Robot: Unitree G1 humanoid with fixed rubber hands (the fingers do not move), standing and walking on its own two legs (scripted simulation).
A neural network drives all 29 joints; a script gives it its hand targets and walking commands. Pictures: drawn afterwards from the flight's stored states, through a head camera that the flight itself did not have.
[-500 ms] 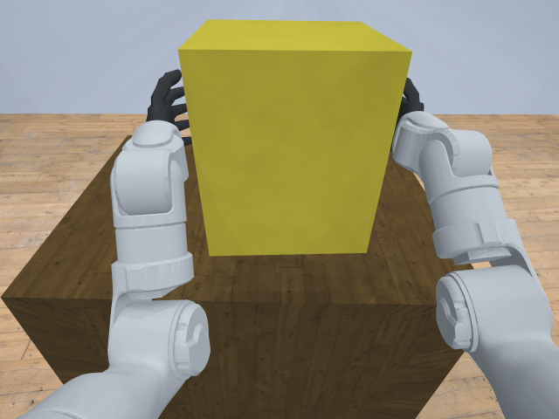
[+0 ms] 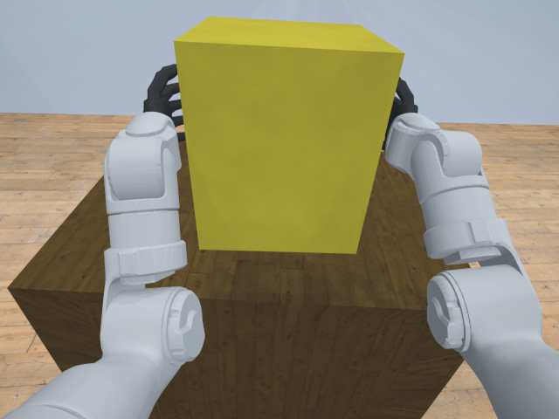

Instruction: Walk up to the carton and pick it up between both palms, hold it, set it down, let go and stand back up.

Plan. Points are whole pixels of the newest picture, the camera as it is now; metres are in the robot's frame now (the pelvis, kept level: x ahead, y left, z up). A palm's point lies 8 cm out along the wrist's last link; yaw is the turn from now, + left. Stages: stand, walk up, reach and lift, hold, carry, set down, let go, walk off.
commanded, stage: hold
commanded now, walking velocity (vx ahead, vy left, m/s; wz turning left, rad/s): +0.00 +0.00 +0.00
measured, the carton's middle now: (282, 133) +0.39 +0.00 +0.28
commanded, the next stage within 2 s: none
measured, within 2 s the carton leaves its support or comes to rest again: neither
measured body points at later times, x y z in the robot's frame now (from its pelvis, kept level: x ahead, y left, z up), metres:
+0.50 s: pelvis +0.01 +0.01 +0.00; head -0.07 +0.07 +0.43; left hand +0.41 +0.17 +0.28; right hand +0.38 -0.14 +0.28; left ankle +0.02 +0.13 -0.75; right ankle +0.02 -0.10 -0.75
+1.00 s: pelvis +0.02 +0.05 -0.01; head +0.03 +0.13 +0.44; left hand +0.44 +0.16 +0.27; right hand +0.41 -0.14 +0.24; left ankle +0.02 +0.13 -0.75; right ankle +0.02 -0.10 -0.75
